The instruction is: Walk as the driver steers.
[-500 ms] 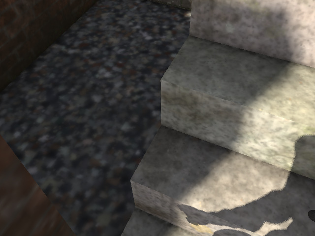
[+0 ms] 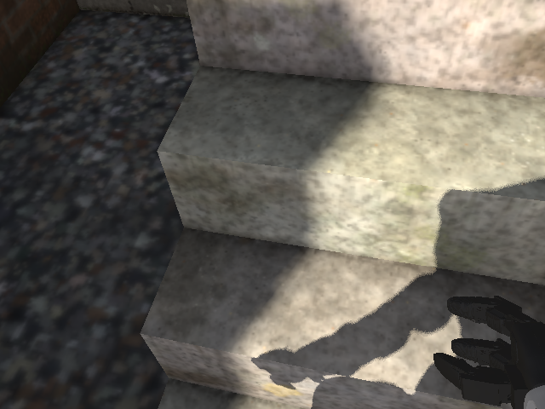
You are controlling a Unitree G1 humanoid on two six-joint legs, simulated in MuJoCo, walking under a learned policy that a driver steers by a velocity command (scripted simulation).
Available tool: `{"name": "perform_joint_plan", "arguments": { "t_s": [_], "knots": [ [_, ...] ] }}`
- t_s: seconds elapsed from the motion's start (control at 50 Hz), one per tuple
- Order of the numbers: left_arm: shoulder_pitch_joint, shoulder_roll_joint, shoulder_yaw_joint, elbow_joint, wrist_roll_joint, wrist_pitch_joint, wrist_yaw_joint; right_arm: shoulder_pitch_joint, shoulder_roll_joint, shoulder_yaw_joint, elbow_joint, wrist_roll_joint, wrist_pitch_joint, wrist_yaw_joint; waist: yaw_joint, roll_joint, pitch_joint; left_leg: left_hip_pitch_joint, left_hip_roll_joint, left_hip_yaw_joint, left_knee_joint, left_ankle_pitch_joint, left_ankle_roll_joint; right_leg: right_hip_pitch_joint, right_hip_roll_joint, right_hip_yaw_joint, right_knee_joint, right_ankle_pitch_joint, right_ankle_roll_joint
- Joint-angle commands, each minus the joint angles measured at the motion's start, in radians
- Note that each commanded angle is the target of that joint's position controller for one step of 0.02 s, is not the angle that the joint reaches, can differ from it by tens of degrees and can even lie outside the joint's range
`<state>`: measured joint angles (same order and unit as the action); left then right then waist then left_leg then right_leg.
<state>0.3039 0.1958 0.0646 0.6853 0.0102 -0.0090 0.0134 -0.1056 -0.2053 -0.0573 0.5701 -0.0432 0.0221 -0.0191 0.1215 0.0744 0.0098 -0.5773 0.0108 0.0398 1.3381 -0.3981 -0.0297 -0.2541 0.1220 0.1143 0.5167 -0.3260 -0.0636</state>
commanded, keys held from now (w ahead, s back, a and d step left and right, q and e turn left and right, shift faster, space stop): w+e+shift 0.06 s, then e+shift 0.34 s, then shift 0.08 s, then q+shift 0.52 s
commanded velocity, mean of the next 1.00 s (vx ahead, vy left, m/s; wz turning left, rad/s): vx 0.23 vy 0.07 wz -0.26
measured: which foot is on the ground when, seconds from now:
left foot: up 0.00-0.50, down 0.52-1.00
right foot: down 0.00-0.54, up 0.56-1.00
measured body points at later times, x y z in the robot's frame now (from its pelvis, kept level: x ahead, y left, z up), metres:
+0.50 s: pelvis +0.04 +0.05 +0.03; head +0.11 +0.00 +0.47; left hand +0.21 +0.33 -0.06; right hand +0.29 -0.23 +0.04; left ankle +0.16 +0.16 -0.50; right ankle -0.04 -0.09 -0.73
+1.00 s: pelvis -0.07 +0.01 +0.06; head -0.04 +0.01 +0.51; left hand +0.04 +0.29 -0.05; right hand +0.14 -0.26 +0.03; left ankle +0.15 +0.16 -0.52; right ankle -0.12 -0.12 -0.66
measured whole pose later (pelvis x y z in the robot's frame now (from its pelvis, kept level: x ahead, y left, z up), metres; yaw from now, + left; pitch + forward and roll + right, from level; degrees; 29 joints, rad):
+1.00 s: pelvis -0.07 +0.01 +0.06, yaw -11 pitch -1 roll +1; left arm 0.38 0.33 0.02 0.64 0.01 0.10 0.04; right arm 0.00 -0.19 -0.03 0.44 -0.03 0.09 -0.15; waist 0.02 -0.02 0.07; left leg -0.97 0.03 -0.11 1.31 -0.42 -0.05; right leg -0.25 -0.06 0.03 0.64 0.09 -0.03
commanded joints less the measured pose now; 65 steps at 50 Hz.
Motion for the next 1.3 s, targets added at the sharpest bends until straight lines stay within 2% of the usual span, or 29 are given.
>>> {"name": "perform_joint_plan", "arguments": {
  "t_s": [0.02, 0.1, 0.14, 0.22, 0.28, 0.34, 0.44, 0.52, 0.54, 0.56, 0.6, 0.66, 0.68, 0.72, 0.78, 0.8, 0.82, 0.9, 0.96, 1.02, 1.04, 1.08, 1.1, 1.12, 1.14, 1.18, 1.24, 1.26, 1.3],
  "knots": [
    [-0.005, 0.242, 0.082, -0.058, 0.016, -0.001, 0.116, 0.077, -0.031, -0.019, -0.095, -0.053, -0.033, 0.062, -0.112, 0.063, 0.006, -0.436, -0.037, -0.152, 0.676, 0.141, -0.033, 0.167, -0.42, 0.701, -0.26, 0.073, -0.17],
    [-0.017, 0.181, 0.051, -0.043, 0.02, -0.037, 0.08, -0.084, 0.01, 0.049, -0.216, 0.008, -0.067, 0.042, -0.072, -0.143, -0.115, -0.455, -0.046, -0.049, 0.497, -0.039, -0.016, 0.304, -0.223, 0.309, -0.107, 0.697, -0.227],
    [0.106, 0.239, 0.075, -0.006, 0.01, -0.042, 0.087, -0.131, -0.038, 0.045, -0.251, -0.016, -0.052, 0.001, -0.025, -0.101, -0.125, -0.483, -0.033, 0.003, 0.275, -0.091, -0.012, 0.458, -0.243, 0.331, -0.085, 1.025, -0.16],
    [0.096, 0.263, 0.101, -0.036, 0.032, -0.003, 0.11, -0.096, -0.024, 0.057, -0.249, -0.009, -0.028, -0.008, 0.008, -0.319, -0.189, -0.44, -0.056, 0.004, 0.282, -0.044, 0.02, 0.467, -0.221, 0.365, -0.103, 1.191, -0.099],
    [0.165, 0.38, 0.142, -0.046, 0.032, 0.0, 0.14, -0.017, -0.083, 0.026, -0.243, -0.048, 0.02, -0.002, 0.019, -0.109, -0.201, -0.71, -0.062, -0.156, 0.829, -0.071, -0.004, 0.563, -0.441, 0.633, -0.036, 1.27, -0.17],
    [0.191, 0.31, 0.106, -0.006, 0.038, -0.032, 0.119, -0.256, 0.022, 0.073, -0.355, -0.054, 0.017, 0.001, 0.061, -0.169, -0.076, -0.918, -0.068, -0.147, 1.02, -0.273, 0.005, 0.519, -0.333, 0.516, -0.07, 1.02, -0.189],
    [0.09, 0.404, 0.106, -0.025, 0.032, 0.008, 0.112, -0.201, -0.011, 0.077, -0.439, -0.028, 0.058, -0.027, -0.031, -0.184, -0.109, -0.45, -0.037, -0.07, 0.472, -0.19, -0.016, 0.253, -0.236, 0.486, -0.269, 1.014, -0.132],
    [0.039, 0.31, 0.084, -0.02, 0.0, 0.019, 0.111, 0.005, 0.048, 0.071, -0.31, 0.005, 0.094, -0.018, -0.1, -0.3, -0.178, 0.095, -0.117, 0.038, -0.116, -0.548, 0.064, 0.115, -0.269, 0.315, -0.317, 1.251, -0.051],
    [-0.009, 0.316, 0.079, -0.026, -0.034, 0.01, 0.087, 0.155, 0.037, 0.042, -0.264, 0.006, 0.074, -0.03, -0.228, -0.221, -0.287, 0.318, -0.082, -0.039, -0.235, -0.242, 0.088, 0.072, -0.247, 0.233, -0.126, 1.468, -0.019],
    [-0.045, 0.272, 0.07, -0.07, -0.057, 0.007, 0.062, 0.202, -0.032, 0.014, -0.228, -0.016, 0.046, -0.035, -0.241, 0.059, -0.406, 0.565, -0.003, -0.144, -0.313, -0.069, 0.13, -0.148, -0.168, 0.172, 0.083, 1.265, 0.035],
    [-0.001, 0.15, 0.042, -0.105, 0.029, 0.018, 0.047, 0.06, -0.095, 0.003, -0.221, -0.03, 0.04, -0.075, -0.184, 0.596, -0.523, 0.504, 0.34, -0.68, -0.639, 0.377, 0.311, -0.369, 0.123, 0.094, 1.016, -0.203, 0.105],
    [0.044, 0.102, 0.008, -0.16, 0.072, 0.082, 0.087, -0.112, -0.015, 0.029, -0.188, -0.019, 0.054, -0.095, 0.043, 0.152, -0.15, -0.179, 0.352, -0.561, -0.48, 0.025, 0.151, -0.359, 0.034, 0.255, 1.436, -0.088, 0.062],
    [0.205, 0.232, 0.005, -0.101, 0.017, 0.123, 0.091, -0.092, 0.033, 0.049, -0.199, 0.065, 0.007, -0.087, -0.01, 0.1, -0.099, -0.103, 0.309, -0.492, -0.472, 0.245, 0.146, -0.407, 0.042, -0.007, 1.528, -0.161, 0.165],
    [0.121, 0.182, -0.012, -0.129, 0.013, 0.134, 0.069, 0.023, -0.013, 0.041, -0.162, 0.042, -0.006, -0.082, -0.042, -0.034, 0.014, -0.228, 0.241, -0.373, -0.468, 0.178, 0.155, -0.386, 0.031, -0.057, 1.562, -0.069, 0.18],
    [0.015, 0.131, -0.041, -0.186, 0.002, 0.14, 0.067, 0.091, -0.073, 0.037, -0.188, 0.02, -0.014, -0.112, -0.074, -0.032, 0.039, -0.232, 0.262, -0.432, -0.425, 0.288, 0.201, -0.395, -0.039, -0.001, 1.426, 0.069, 0.173],
    [-0.054, 0.045, -0.041, -0.228, 0.069, 0.141, 0.057, 0.029, -0.06, 0.042, -0.154, -0.05, 0.01, -0.092, 0.02, -0.059, 0.046, -0.302, 0.17, -0.267, -0.371, 0.242, 0.178, -0.305, -0.045, -0.082, 1.206, 0.234, 0.131],
    [0.088, 0.11, -0.057, -0.17, 0.005, 0.143, 0.065, 0.057, -0.091, 0.04, -0.221, 0.026, -0.002, -0.112, -0.025, -0.011, -0.01, -0.239, 0.192, -0.323, -0.42, 0.354, 0.18, -0.266, -0.076, -0.074, 1.059, 0.245, 0.167],
    [0.153, 0.115, -0.062, -0.133, -0.021, 0.136, 0.084, 0.059, -0.092, 0.015, -0.212, 0.01, 0.019, -0.115, -0.075, 0.103, -0.106, -0.172, 0.212, -0.464, -0.388, 0.397, 0.226, -0.119, -0.159, -0.055, 0.478, 0.312, 0.119],
    [0.196, 0.113, -0.055, -0.069, 0.007, 0.1, 0.026, 0.104, -0.043, 0.012, -0.179, -0.001, 0.067, -0.132, -0.098, 0.097, -0.212, -0.124, 0.114, -0.426, -0.345, 0.111, 0.153, 0.045, -0.173, -0.108, 0.082, 0.433, 0.01],
    [0.185, 0.077, -0.053, 0.033, 0.031, 0.081, -0.025, 0.252, 0.044, 0.018, -0.122, 0.06, 0.083, -0.144, -0.153, -0.098, -0.144, -0.181, -0.081, -0.109, 0.259, 0.001, 0.034, 0.055, -0.19, -0.137, -0.265, 0.52, -0.028],
    [0.103, 0.125, -0.055, 0.007, 0.076, 0.079, -0.031, 0.282, 0.063, 0.009, -0.11, 0.07, 0.083, -0.137, -0.18, -0.21, -0.101, -0.361, -0.212, 0.004, 0.87, -0.203, -0.042, -0.014, -0.265, -0.099, -0.036, 0.695, -0.078],
    [-0.09, 0.18, -0.059, -0.058, 0.051, 0.096, -0.048, 0.358, -0.015, -0.006, -0.131, 0.051, 0.062, -0.125, -0.323, -0.174, 0.009, -0.552, -0.199, -0.143, 1.212, -0.15, -0.119, -0.23, -0.443, -0.083, -0.032, 0.597, -0.089],
    [-0.113, 0.37, 0.0, -0.083, 0.031, 0.068, -0.017, 0.319, -0.097, -0.018, -0.179, 0.054, 0.061, -0.111, -0.326, -0.359, 0.038, -0.508, -0.054, -0.163, 1.145, 0.072, -0.137, -0.269, -0.619, 0.12, -0.214, 0.134, -0.112],
    [-0.159, 0.239, -0.036, -0.129, 0.031, 0.064, 0.029, 0.205, -0.212, -0.047, -0.159, 0.048, 0.076, -0.121, -0.214, -0.232, 0.11, -0.55, -0.045, -0.155, 1.091, 0.189, -0.155, -0.228, -0.528, 0.13, -0.261, -0.118, -0.101],
    [-0.104, 0.211, -0.047, -0.125, 0.042, 0.055, 0.098, 0.089, -0.254, -0.053, -0.186, 0.091, 0.093, -0.105, -0.162, -0.225, 0.172, -0.521, 0.018, -0.198, 0.957, 0.249, -0.185, -0.225, -0.58, 0.17, -0.291, -0.201, -0.118],
    [-0.01, 0.222, -0.044, -0.111, 0.042, 0.048, 0.166, 0.014, -0.231, -0.05, -0.196, 0.071, 0.104, -0.073, -0.079, -0.151, 0.166, -0.526, 0.025, -0.185, 0.647, 0.241, -0.189, -0.043, -0.572, 0.177, -0.261, -0.241, -0.11],
    [0.038, 0.247, -0.005, -0.137, 0.056, 0.055, 0.169, 0.037, -0.169, -0.037, -0.189, 0.084, 0.076, -0.022, -0.045, -0.227, 0.108, -0.406, 0.036, -0.121, 0.347, 0.207, -0.158, 0.036, -0.529, 0.052, -0.233, -0.236, -0.088],
    [0.019, 0.236, 0.006, -0.091, 0.021, 0.027, 0.119, 0.199, -0.138, -0.045, -0.138, -0.037, 0.078, 0.014, -0.096, -0.181, 0.076, -0.177, -0.017, -0.077, 0.191, 0.138, -0.045, -0.027, -0.464, 0.005, -0.278, -0.238, -0.092],
    [-0.037, 0.256, 0.027, -0.105, 0.034, 0.005, 0.089, 0.245, -0.136, -0.043, -0.152, 0.001, 0.088, 0.045, -0.128, -0.296, 0.032, 0.006, 0.016, -0.014, -0.119, -0.03, 0.038, -0.035, -0.491, -0.081, -0.352, -0.32, -0.05]
  ]
}}
Keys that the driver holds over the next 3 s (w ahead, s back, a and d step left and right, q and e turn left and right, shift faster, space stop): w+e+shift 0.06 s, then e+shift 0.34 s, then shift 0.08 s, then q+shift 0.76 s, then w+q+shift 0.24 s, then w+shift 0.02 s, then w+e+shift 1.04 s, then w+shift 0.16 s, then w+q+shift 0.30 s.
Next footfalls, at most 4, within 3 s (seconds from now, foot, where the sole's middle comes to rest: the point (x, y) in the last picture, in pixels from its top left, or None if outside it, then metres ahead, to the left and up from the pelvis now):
0.52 left None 0.19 0.15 -0.55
1.02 right None -0.12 -0.13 -0.77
1.44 left None -0.26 0.10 -0.77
2.08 right None -0.07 0.01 -0.77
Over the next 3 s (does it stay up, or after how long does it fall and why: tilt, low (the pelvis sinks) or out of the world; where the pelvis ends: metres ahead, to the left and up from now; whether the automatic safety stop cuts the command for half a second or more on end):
stays up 0.23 0.06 0.19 its command is cut before an obstacle after 1.5 s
